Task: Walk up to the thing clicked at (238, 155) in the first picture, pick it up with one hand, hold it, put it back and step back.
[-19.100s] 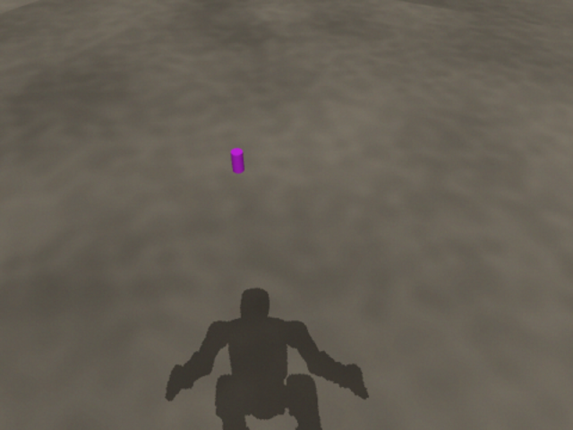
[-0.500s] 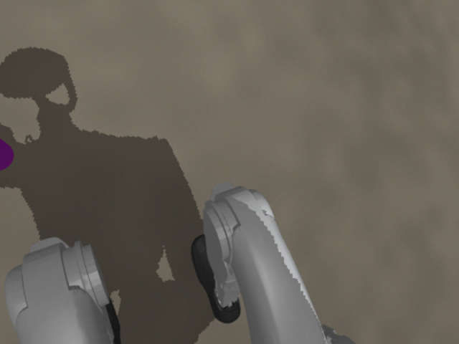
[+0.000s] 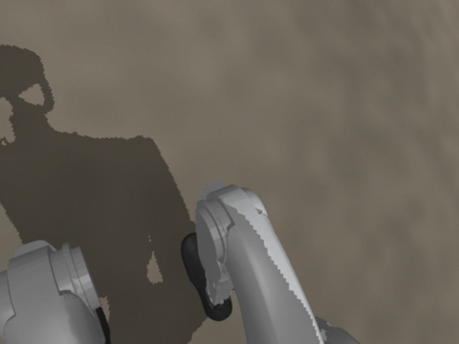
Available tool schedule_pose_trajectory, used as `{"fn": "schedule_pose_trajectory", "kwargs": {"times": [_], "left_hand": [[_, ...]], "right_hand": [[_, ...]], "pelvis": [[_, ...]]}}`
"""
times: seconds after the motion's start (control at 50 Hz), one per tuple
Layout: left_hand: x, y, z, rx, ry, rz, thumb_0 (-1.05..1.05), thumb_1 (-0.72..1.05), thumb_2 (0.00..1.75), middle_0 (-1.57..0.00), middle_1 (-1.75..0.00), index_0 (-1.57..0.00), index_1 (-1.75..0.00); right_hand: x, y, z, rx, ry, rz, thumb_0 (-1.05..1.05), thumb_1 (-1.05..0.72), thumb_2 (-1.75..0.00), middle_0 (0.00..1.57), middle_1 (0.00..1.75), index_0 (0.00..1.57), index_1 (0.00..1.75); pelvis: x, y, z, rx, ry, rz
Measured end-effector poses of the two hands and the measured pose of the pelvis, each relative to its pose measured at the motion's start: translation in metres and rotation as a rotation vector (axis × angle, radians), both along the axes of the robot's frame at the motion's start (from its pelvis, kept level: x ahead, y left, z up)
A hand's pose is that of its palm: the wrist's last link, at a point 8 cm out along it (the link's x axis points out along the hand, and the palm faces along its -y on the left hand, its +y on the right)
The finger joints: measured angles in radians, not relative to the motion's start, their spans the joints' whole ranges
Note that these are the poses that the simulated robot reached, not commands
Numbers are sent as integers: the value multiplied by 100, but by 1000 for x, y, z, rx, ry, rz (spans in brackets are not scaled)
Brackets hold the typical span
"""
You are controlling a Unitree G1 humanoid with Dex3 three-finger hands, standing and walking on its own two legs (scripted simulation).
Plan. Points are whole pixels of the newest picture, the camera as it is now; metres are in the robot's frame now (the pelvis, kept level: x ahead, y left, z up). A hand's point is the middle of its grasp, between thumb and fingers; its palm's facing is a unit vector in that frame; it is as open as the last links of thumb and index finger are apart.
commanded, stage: close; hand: left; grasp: from above
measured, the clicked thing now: out of the picture +0.49 +0.27 -0.25
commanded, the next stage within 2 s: settle in 1.06 s
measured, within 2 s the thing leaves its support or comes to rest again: leaves its support in 1.44 s
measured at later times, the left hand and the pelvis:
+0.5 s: hand out of the picture +0.47 +0.28 -0.21, palm faces -0.42 -0.11 -0.90, open 10.5 cm; pelvis +0.00 +0.00 +0.00, yaw +0 degrees
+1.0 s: hand out of the picture +0.47 +0.28 -0.21, palm faces -0.42 -0.11 -0.90, open 10.5 cm; pelvis +0.00 +0.00 +0.01, yaw -1 degrees
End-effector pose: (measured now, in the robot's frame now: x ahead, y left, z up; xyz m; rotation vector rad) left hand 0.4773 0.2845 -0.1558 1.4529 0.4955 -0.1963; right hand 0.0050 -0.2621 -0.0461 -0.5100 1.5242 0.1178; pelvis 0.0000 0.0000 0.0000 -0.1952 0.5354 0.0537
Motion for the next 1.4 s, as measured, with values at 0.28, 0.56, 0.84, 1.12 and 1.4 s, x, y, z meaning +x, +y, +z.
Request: {"fn": "schedule_pose_trajectory", "kwargs": {"times": [0.28, 0.56, 0.84, 1.12, 1.4], "left_hand": [[1, 0, 2, 11, -6, -7, 0, -6, 86, -39, -105, -38, -99], [1, 0, 3, 13, 0, -3, 1, -6, 85, -49, -102, -41, -97], [0, -1, 3, 17, 0, -6, 1, -5, 84, -62, -98, -42, -95], [0, 0, 3, 14, 2, -9, 1, -6, 85, -75, -95, -43, -94], [3, 1, 6, 16, -11, -7, 1, -9, 88, -84, -93, -48, -94]], "right_hand": [[3, 11, 1, 33, -15, 20, 0, -90, -90, 20, 30, 20, 30], [2, 10, 1, 41, -17, 20, 0, -91, -90, 20, 30, 20, 30], [-2, 8, 5, 24, -10, 13, 0, -91, -90, 20, 30, 20, 30], [6, 11, 4, 27, -26, 30, 0, -91, -90, 20, 30, 20, 30], [4, 10, 5, 26, -25, 26, 0, -92, -91, 20, 30, 20, 30]], "pelvis": [[-1, 2, 2, -12, -4, -1], [-2, 1, 3, -10, -6, -2], [-3, 1, 5, -10, -6, -4], [-3, 2, 6, -12, -6, -2], [-4, 1, 7, -13, -1, -3]]}}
